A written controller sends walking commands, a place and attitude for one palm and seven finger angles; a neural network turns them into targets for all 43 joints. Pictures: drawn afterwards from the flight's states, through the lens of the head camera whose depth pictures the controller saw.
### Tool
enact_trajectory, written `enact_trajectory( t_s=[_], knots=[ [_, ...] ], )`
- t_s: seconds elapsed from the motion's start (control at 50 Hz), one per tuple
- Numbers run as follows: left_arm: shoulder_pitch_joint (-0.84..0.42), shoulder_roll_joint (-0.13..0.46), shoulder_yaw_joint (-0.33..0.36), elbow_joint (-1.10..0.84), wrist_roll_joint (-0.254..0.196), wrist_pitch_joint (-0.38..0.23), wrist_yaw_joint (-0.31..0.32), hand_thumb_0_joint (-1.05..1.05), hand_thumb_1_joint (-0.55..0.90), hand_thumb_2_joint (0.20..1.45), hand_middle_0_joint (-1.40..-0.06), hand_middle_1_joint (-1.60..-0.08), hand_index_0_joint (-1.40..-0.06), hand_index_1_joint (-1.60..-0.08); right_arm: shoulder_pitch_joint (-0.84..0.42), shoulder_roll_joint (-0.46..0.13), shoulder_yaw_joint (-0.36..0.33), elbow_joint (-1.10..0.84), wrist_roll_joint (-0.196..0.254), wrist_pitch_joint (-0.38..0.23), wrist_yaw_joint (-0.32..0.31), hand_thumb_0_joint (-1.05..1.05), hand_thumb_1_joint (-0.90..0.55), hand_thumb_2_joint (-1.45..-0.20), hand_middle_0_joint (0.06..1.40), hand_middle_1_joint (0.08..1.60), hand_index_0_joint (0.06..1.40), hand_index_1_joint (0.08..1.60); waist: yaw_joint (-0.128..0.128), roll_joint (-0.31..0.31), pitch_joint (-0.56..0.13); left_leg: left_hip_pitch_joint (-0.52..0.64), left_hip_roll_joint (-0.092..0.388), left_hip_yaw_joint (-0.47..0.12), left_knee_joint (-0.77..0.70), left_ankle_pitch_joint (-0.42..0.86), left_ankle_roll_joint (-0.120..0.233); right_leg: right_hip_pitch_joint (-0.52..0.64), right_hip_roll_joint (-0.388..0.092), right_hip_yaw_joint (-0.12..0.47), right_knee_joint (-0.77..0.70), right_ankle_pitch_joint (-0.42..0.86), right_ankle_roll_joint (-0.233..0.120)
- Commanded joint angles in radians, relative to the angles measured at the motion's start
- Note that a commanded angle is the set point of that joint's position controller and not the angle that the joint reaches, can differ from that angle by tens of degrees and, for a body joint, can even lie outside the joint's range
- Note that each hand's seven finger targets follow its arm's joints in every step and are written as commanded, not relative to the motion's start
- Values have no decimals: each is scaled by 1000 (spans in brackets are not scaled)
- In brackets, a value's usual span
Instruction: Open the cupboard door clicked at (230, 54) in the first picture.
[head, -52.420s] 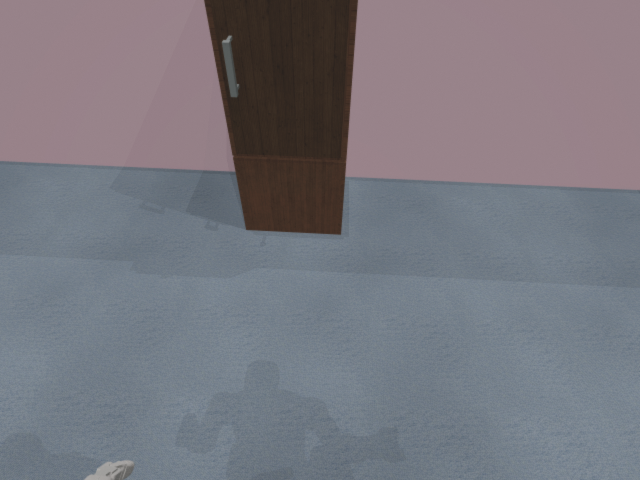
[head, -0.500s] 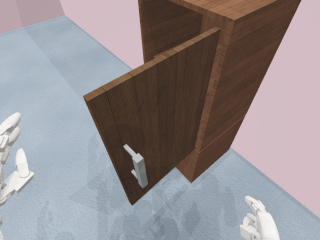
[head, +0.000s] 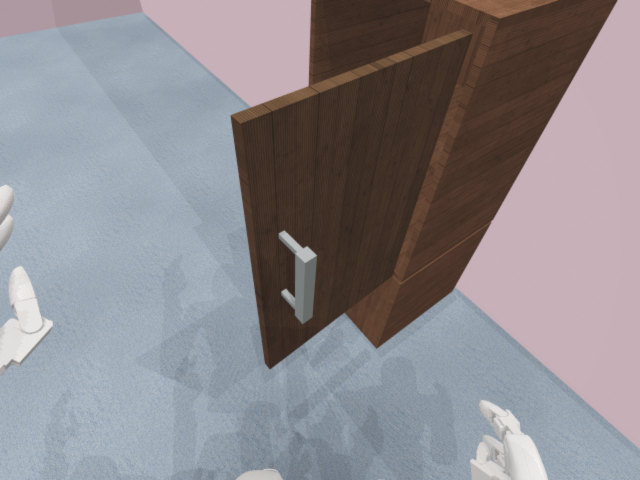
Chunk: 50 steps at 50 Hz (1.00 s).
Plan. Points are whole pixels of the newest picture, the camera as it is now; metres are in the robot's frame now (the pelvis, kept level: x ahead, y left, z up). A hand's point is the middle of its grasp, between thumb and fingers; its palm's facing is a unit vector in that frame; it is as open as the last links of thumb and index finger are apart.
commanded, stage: step back with the hand held close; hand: left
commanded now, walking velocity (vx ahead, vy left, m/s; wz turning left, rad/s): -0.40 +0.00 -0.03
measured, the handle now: (295, 279) +0.39 +0.07 +0.00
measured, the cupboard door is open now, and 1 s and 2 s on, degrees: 93 93 93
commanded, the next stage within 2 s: stop stepping back and stand still in 0.42 s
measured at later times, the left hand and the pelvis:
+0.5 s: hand (42, 428) +0.12 +0.21 +0.18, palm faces +0.25 -0.82 -0.52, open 7.4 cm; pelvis -0.12 -0.02 +0.00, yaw -4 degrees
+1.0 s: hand out of the picture +0.00 +0.20 +0.19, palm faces +0.34 -0.78 -0.52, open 7.4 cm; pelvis -0.20 -0.04 +0.01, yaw -3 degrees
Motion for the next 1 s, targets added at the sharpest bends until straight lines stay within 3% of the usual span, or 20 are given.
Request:
enact_trajectory(
  t_s=[0.0, 0.04, 0.08, 0.12, 0.26, 0.38, 0.42, 0.48, 0.5, 0.54, 0.6, 0.66, 0.68, 0.74, 0.76, 0.8, 0.88, 0.9, 0.94, 0.98],
  knots=[
    [-38, 232, 140, -242, -18, -60, 39, 0, 900, 900, -200, -300, -200, -300, -81, -126, -50, -150, 3, -50, -16, 0, -900, -900, 200, 300, 200, 300, -29, 33, -90, 108, 81, -125, -210, -73, 13, -100, -143, 153, -165, -302, -42],
    [-31, 244, 190, -308, 0, -84, 40, 0, 900, 900, -200, -300, -200, -300, -111, -152, -57, -171, -9, -70, -23, 0, -900, -900, 200, 300, 200, 300, -9, 429, -110, -273, 328, -451, -592, -353, 106, 227, 57, 39, 345, -205, 30],
    [-66, 270, 215, -303, 11, -87, 45, 0, 900, 900, -200, -300, -200, -300, -103, -102, -61, -147, -21, -92, -16, 0, -900, -900, 200, 300, 200, 300, -17, 295, -98, -319, 387, -466, -654, -327, 141, 213, 74, 119, 685, -269, 22],
    [-36, 244, 202, -271, -2, -81, 41, 0, 900, 900, -200, -300, -200, -300, -99, -106, -76, -132, -9, -111, -3, 0, -900, -900, 200, 300, 200, 300, -7, 141, -122, -101, 329, -356, -527, -116, 134, 79, 60, 108, 605, -298, 22],
    [-15, 157, 71, -248, -39, -38, 29, 0, 900, 900, -200, -300, -200, -300, -70, -113, -60, -53, -20, -143, 2, 0, -900, -900, 200, 300, 200, 300, -19, 261, -217, 316, 252, -222, -557, 249, 44, 45, 74, 17, 170, -386, 17],
    [39, 269, 164, -301, -80, -45, 6, 0, 900, 900, -200, -300, -200, -300, -104, -93, -52, -72, -25, -119, 25, 0, -900, -900, 200, 300, 200, 300, 18, 234, -402, 479, 220, -131, -464, 665, -12, 173, 91, -10, -127, -258, -12],
    [61, 320, 224, -330, -98, -60, -6, 0, 900, 900, -200, -300, -200, -300, -154, -94, -46, -97, -23, -94, 31, 0, -900, -900, 200, 300, 200, 300, 32, 173, -375, 430, 205, -92, -385, 586, -12, 186, 38, 20, -291, -129, -19],
    [70, 403, 303, -312, -105, -85, 7, 0, 900, 900, -200, -300, -200, -300, -188, -76, -20, -124, 4, -66, 19, 0, -900, -900, 200, 300, 200, 300, 43, -122, -246, 102, 20, 10, 86, -16, -67, 65, -334, 306, -377, 211, -119],
    [75, 356, 272, -268, -93, -83, 8, 0, 900, 900, -200, -300, -200, -300, -183, -80, -25, -112, 15, -68, 17, 0, -900, -900, 200, 300, 200, 300, 38, -162, -191, -57, -27, -13, 257, -98, -70, 121, -336, 268, -319, 471, -106],
    [178, 301, 253, -171, -60, -32, -7, 0, 900, 900, -200, -300, -200, -300, -154, -61, -23, -131, 21, -53, 18, 0, -900, -900, 200, 300, 200, 300, -2, -167, -200, -153, 8, 11, 245, 0, -56, 269, -234, 104, -163, 793, -14],
    [80, 260, 186, -111, -60, -1, 12, 0, 900, 900, -200, -300, -200, -300, -163, -86, -5, -112, 15, -47, -9, 0, -900, -900, 200, 300, 200, 300, -19, -23, -138, 17, 7, 81, 29, 133, -37, 211, -210, 102, -153, 714, -60],
    [-46, 213, 97, -54, -63, 24, 20, 0, 900, 900, -200, -300, -200, -300, -114, -126, -28, -82, 28, -58, -26, 0, -900, -900, 200, 300, 200, 300, -43, -74, -134, 233, 6, 69, -211, 263, 3, 166, -179, 83, -78, 684, 49],
    [-67, 208, 82, -60, -60, 24, 23, 0, 900, 900, -200, -300, -200, -300, -90, -144, -36, -91, 32, -61, -30, 0, -900, -900, 200, 300, 200, 300, -43, -55, -165, 299, 61, 14, -252, 471, 29, 169, -131, 68, 6, 635, 88],
    [-85, 247, 102, -131, -33, 3, 33, 0, 900, 900, -200, -300, -200, -300, -43, -149, -51, -121, 39, -80, -9, 0, -900, -900, 200, 300, 200, 300, -11, 74, -238, 480, 272, -237, -227, 921, 151, -22, -17, 76, 188, -101, 100],
    [-59, 266, 120, -162, -28, -7, 31, 0, 900, 900, -200, -300, -200, -300, -56, -131, -40, -115, 19, -94, -5, 0, -900, -900, 200, 300, 200, 300, -7, 162, -214, 419, 275, -284, -285, 895, 153, -27, -6, 75, 176, -316, 60],
    [-70, 250, 110, -248, -23, -11, 19, 0, 900, 900, -200, -300, -200, -300, -79, -125, -41, -115, 10, -119, 4, 0, -900, -900, 200, 300, 200, 300, -12, 180, -131, 157, 268, -292, -442, 441, 115, 147, -4, 53, 193, -369, 28],
    [75, 274, 187, -241, -23, -32, 28, 0, 900, 900, -200, -300, -200, -300, -103, -113, -42, -141, 7, -111, 3, 0, -900, -900, 200, 300, 200, 300, -1, 200, -80, -180, 155, -123, -472, -204, 31, 411, -16, 2, -59, -239, -15],
    [92, 277, 197, -212, -22, -41, 28, 0, 900, 900, -200, -300, -200, -300, -92, -106, -50, -143, 5, -99, 1, 0, -900, -900, 200, 300, 200, 300, -7, 112, -75, -193, 88, -72, -316, -220, 0, 369, -64, 105, -164, -347, -56],
    [53, 265, 185, -157, -31, -40, 25, 0, 900, 900, -200, -300, -200, -300, -93, -106, -72, -119, 5, -73, 1, 0, -900, -900, 200, 300, 200, 300, 2, -229, -11, -194, -5, -19, 333, -102, -45, 37, -397, 649, -508, -781, -211],
    [-18, 229, 159, -92, -35, -62, 13, 0, 900, 900, -200, -300, -200, -300, -49, -123, -74, -75, -6, -79, 3, 0, -900, -900, 200, 300, 200, 300, -48, -104, 19, -236, 43, -76, 516, 25, -48, -22, -369, 530, -480, -626, -191]
  ],
)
